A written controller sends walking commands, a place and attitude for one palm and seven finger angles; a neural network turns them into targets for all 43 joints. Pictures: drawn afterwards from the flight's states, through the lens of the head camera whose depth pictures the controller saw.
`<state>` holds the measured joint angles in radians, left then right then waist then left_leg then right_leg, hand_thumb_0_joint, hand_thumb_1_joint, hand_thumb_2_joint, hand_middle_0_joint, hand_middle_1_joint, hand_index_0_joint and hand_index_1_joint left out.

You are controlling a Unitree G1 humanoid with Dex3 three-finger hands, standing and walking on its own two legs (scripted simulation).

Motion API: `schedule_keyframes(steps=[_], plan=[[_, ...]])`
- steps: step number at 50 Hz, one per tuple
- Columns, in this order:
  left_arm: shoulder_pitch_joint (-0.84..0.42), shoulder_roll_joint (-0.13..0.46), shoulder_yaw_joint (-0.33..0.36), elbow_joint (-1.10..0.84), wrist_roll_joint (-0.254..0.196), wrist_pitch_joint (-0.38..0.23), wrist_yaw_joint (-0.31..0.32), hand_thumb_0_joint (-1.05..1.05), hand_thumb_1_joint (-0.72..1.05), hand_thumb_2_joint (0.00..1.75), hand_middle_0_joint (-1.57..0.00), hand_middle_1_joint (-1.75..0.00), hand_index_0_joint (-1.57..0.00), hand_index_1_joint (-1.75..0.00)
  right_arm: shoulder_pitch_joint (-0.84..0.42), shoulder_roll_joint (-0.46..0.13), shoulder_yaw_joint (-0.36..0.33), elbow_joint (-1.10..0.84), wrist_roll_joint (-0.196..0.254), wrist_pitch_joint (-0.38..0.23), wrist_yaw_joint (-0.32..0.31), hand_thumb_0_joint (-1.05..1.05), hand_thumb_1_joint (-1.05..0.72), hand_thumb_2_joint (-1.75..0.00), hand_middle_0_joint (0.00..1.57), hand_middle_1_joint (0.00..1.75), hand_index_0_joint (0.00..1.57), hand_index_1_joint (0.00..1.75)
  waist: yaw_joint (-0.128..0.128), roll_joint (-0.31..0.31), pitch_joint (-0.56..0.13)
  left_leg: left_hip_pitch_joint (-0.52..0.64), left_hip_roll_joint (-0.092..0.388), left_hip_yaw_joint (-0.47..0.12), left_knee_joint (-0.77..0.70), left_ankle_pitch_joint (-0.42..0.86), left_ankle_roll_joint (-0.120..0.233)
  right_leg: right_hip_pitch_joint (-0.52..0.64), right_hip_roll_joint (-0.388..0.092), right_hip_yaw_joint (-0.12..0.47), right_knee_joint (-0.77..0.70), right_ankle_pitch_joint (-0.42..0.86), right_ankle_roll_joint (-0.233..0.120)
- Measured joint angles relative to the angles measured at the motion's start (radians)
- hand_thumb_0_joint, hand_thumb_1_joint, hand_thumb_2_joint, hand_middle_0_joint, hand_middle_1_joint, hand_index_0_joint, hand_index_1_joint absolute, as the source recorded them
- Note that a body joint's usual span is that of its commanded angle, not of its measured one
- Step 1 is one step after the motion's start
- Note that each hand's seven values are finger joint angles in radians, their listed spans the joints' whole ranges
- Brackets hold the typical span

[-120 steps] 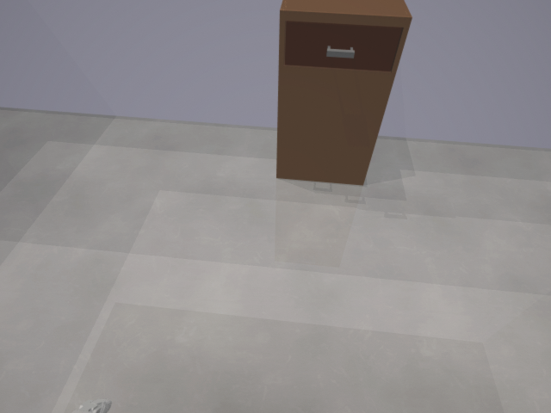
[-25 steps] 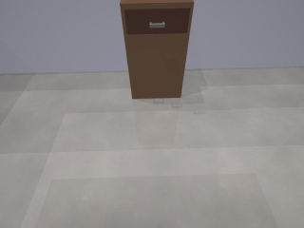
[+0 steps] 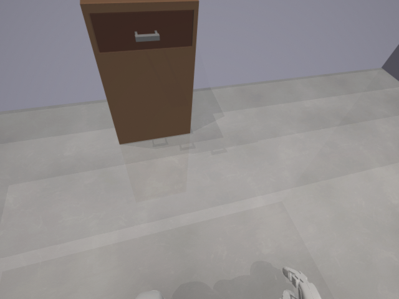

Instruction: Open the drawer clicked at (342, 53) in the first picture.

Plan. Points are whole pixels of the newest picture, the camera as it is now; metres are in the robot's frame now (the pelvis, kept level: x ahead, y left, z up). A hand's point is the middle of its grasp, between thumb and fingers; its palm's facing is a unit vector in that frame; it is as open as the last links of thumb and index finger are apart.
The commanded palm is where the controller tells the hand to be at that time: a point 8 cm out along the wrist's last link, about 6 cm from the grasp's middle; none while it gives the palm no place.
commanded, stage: walk to a spot facing it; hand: left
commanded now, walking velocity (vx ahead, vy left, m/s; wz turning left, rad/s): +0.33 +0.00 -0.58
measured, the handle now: (146, 35) +1.08 +0.36 -0.04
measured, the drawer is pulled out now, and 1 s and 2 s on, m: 0.00 0.00 0.00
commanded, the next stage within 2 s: turn to face it in 1.04 s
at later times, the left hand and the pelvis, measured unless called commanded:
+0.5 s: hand (186, 190) +0.41 +0.08 -0.15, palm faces -0.36 -0.91 -0.20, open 7.4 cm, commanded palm none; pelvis +0.20 -0.04 +0.00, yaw -17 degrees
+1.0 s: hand (179, 164) +0.51 +0.12 -0.16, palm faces -0.43 -0.89 -0.17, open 7.4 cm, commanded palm none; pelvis +0.39 -0.05 +0.02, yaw -31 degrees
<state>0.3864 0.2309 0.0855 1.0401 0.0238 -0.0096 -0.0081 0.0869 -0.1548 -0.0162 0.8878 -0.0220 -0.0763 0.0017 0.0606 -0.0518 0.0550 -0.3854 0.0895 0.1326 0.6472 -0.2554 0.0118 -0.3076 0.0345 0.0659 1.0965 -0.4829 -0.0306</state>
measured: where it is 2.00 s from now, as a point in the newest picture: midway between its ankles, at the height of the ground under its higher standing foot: (227, 252)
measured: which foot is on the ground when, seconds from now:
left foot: down 0.00-0.42, up 0.44-0.78, down 0.80-1.00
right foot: up 0.00-0.40, down 0.42-0.82, up 0.84-1.00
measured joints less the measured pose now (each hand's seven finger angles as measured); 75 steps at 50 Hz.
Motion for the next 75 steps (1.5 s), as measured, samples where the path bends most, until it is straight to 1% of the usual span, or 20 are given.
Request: schedule_keyframes(steps=[4,11,16,20,21,24,26,30,33,40,43,46,49,53,58,63,65,68,71,75], plan=[[-0.090,0.034,0.018,-0.053,0.012,0.019,-0.021,0.01,0.91,0.90,-0.19,-0.29,-0.19,-0.29,0.087,0.008,-0.004,0.041,-0.002,-0.001,-0.013,0.00,-0.90,-0.90,0.20,0.30,0.20,0.30,-0.019,0.000,-0.012,0.107,0.010,0.056,-0.103,-0.005,-0.001,-0.187,-0.064,-0.107,0.136,0.131,0.014],[-0.225,0.033,0.019,-0.138,0.018,0.036,-0.038,0.01,0.91,0.90,-0.19,-0.29,-0.19,-0.29,0.240,-0.040,-0.029,0.125,-0.001,0.006,-0.020,0.00,-0.92,-0.90,0.20,0.30,0.20,0.30,-0.067,0.022,-0.011,0.263,0.008,0.158,-0.232,-0.033,-0.006,-0.305,-0.139,-0.139,-0.113,0.284,0.047],[-0.316,0.016,0.001,-0.151,0.018,0.040,-0.043,0.01,0.91,0.90,-0.19,-0.29,-0.19,-0.29,0.323,-0.065,-0.035,0.160,-0.007,0.014,-0.016,0.01,-0.91,-0.90,0.20,0.30,0.20,0.30,-0.119,0.038,0.020,0.352,0.023,0.218,-0.240,-0.100,-0.038,-0.263,-0.134,-0.160,-0.327,0.296,0.031],[-0.366,0.002,-0.019,-0.163,0.016,0.018,-0.045,0.01,0.91,0.90,-0.19,-0.29,-0.19,-0.29,0.382,-0.066,-0.030,0.180,-0.006,0.027,-0.010,0.01,-0.91,-0.90,0.20,0.30,0.20,0.30,-0.144,0.056,0.040,0.385,0.079,0.252,-0.131,-0.200,-0.081,-0.157,-0.080,-0.207,-0.476,0.249,-0.017],[-0.371,0.004,-0.025,-0.168,0.016,0.001,-0.045,0.01,0.91,0.90,-0.19,-0.29,-0.19,-0.29,0.397,-0.058,-0.026,0.183,-0.001,0.034,-0.005,0.01,-0.91,-0.90,0.20,0.30,0.20,0.30,-0.145,0.048,0.041,0.351,0.104,0.243,-0.016,-0.224,-0.081,-0.128,-0.073,-0.211,-0.508,0.301,-0.040],[-0.362,-0.007,-0.037,-0.169,-0.002,-0.031,-0.028,0.01,0.91,0.90,-0.19,-0.29,-0.20,-0.29,0.357,-0.047,-0.019,0.191,0.012,0.065,-0.003,0.01,-0.91,-0.90,0.20,0.30,0.20,0.30,-0.139,0.045,0.062,0.141,0.098,0.057,0.474,-0.254,-0.071,-0.119,-0.050,-0.197,-0.431,0.262,-0.048],[-0.327,-0.022,-0.045,-0.153,-0.008,-0.030,-0.016,0.00,0.91,0.90,-0.19,-0.30,-0.20,-0.29,0.309,-0.046,-0.021,0.176,0.009,0.071,-0.005,0.01,-0.91,-0.90,0.20,0.30,0.20,0.30,-0.135,0.054,0.061,0.023,0.088,-0.014,0.613,-0.184,-0.067,-0.069,-0.028,-0.182,-0.470,0.241,-0.042],[-0.243,-0.046,-0.046,-0.101,-0.004,-0.025,-0.001,0.00,0.91,0.90,-0.20,-0.30,-0.20,-0.29,0.209,-0.037,-0.021,0.112,-0.001,0.066,-0.004,0.01,-0.91,-0.90,0.20,0.30,0.20,0.30,-0.129,0.063,0.030,-0.131,0.097,-0.057,0.519,-0.089,-0.080,0.013,0.000,-0.147,-0.578,0.261,-0.033],[-0.201,-0.032,-0.028,-0.078,0.000,-0.027,0.006,-0.01,0.94,0.90,-0.20,-0.30,-0.20,-0.30,0.152,-0.025,-0.022,0.071,-0.003,0.057,0.003,0.01,-0.91,-0.90,0.20,0.30,0.20,0.30,-0.106,0.065,0.005,-0.171,0.093,-0.063,0.355,-0.035,-0.085,0.055,0.010,-0.124,-0.617,0.252,-0.026],[-0.101,0.001,-0.016,-0.053,0.001,-0.011,-0.002,0.00,0.92,0.90,-0.20,-0.30,-0.20,-0.30,0.080,-0.025,-0.015,0.028,0.002,0.028,0.011,0.00,-0.91,-0.90,0.20,0.30,0.20,0.30,-0.035,0.052,-0.033,-0.022,0.024,-0.028,-0.033,0.017,-0.069,0.122,0.009,-0.068,-0.565,0.140,0.019],[-0.075,0.013,-0.004,-0.037,-0.002,0.009,-0.003,0.00,0.92,0.90,-0.20,-0.30,-0.20,-0.29,0.066,-0.019,-0.006,0.017,-0.008,0.008,0.002,0.00,-0.91,-0.90,0.20,0.30,0.20,0.30,-0.025,0.021,-0.032,0.011,0.016,0.023,-0.005,0.007,0.003,0.024,-0.006,-0.048,-0.272,0.015,0.012],[-0.077,0.014,0.004,-0.025,0.005,0.025,-0.015,0.01,0.92,0.90,-0.20,-0.30,-0.20,-0.29,0.086,-0.007,0.002,0.017,-0.005,0.004,-0.009,0.00,-0.91,-0.90,0.20,0.30,0.20,0.30,-0.028,0.011,-0.029,0.082,0.023,0.069,-0.053,-0.020,0.014,-0.109,-0.036,-0.086,0.009,0.057,0.025],[-0.096,0.007,0.006,-0.041,0.006,0.034,-0.021,0.01,0.91,0.90,-0.19,-0.29,-0.19,-0.29,0.118,0.005,0.007,0.041,-0.001,0.006,-0.018,0.00,-0.91,-0.90,0.20,0.30,0.20,0.30,-0.027,0.008,-0.020,0.154,0.026,0.108,-0.134,-0.008,0.011,-0.202,-0.073,-0.115,0.087,0.136,0.050],[-0.133,-0.013,0.007,-0.066,0.006,0.051,-0.022,0.01,0.91,0.90,-0.19,-0.29,-0.19,-0.29,0.159,-0.009,-0.013,0.071,0.005,0.017,-0.032,0.00,-0.93,-0.90,0.21,0.30,0.21,0.30,-0.039,0.014,-0.006,0.218,0.035,0.154,-0.187,-0.017,0.005,-0.264,-0.105,-0.135,0.041,0.195,0.073],[-0.199,-0.032,0.003,-0.092,0.005,0.066,-0.022,0.01,0.91,0.90,-0.19,-0.29,-0.19,-0.29,0.199,-0.023,-0.026,0.104,0.000,0.043,-0.026,0.00,-0.92,-0.90,0.20,0.30,0.20,0.30,-0.065,0.022,0.023,0.261,0.055,0.209,-0.168,-0.068,-0.018,-0.234,-0.118,-0.168,-0.181,0.213,0.077],[-0.253,-0.037,-0.021,-0.106,0.012,0.025,-0.006,0.01,0.91,0.90,-0.19,-0.30,-0.19,-0.29,0.254,-0.030,-0.034,0.140,0.002,0.059,-0.021,0.00,-0.91,-0.90,0.20,0.30,0.20,0.30,-0.113,0.038,0.031,0.246,0.087,0.220,-0.028,-0.170,-0.057,-0.080,-0.097,-0.192,-0.487,0.312,0.037],[-0.281,-0.053,-0.036,-0.091,0.008,-0.010,0.009,0.01,0.91,0.90,-0.19,-0.30,-0.20,-0.29,0.258,-0.037,-0.031,0.168,0.013,0.075,-0.023,0.00,-0.91,-0.90,0.20,0.30,0.20,0.30,-0.120,0.073,0.037,0.179,0.091,0.116,0.121,-0.249,-0.056,-0.078,-0.082,-0.211,-0.455,0.244,0.001],[-0.306,-0.074,-0.058,-0.078,0.002,-0.023,0.023,0.01,0.91,0.90,-0.19,-0.30,-0.20,-0.29,0.249,-0.029,-0.025,0.192,0.020,0.106,-0.028,0.01,-0.91,-0.90,0.20,0.30,0.20,0.30,-0.126,0.090,0.034,0.084,0.041,-0.025,0.307,-0.318,-0.054,-0.043,-0.085,-0.239,-0.459,0.211,-0.012],[-0.316,-0.090,-0.067,-0.074,0.003,-0.009,0.034,0.01,0.91,0.90,-0.20,-0.30,-0.20,-0.29,0.235,-0.009,-0.023,0.191,0.019,0.120,-0.021,0.01,-0.91,-0.90,0.20,0.30,0.20,0.30,-0.125,0.081,0.021,0.014,0.016,-0.057,0.384,-0.282,-0.057,-0.002,-0.099,-0.266,-0.501,0.223,-0.006],[-0.311,-0.098,-0.065,-0.080,0.005,0.012,0.040,0.01,0.91,0.90,-0.20,-0.30,-0.20,-0.29,0.208,0.013,-0.024,0.158,0.015,0.128,-0.006,0.01,-0.91,-0.90,0.20,0.30,0.20,0.30,-0.120,0.060,0.005,-0.027,0.009,-0.032,0.344,-0.233,-0.059,0.025,-0.126,-0.309,-0.531,0.229,0.006]])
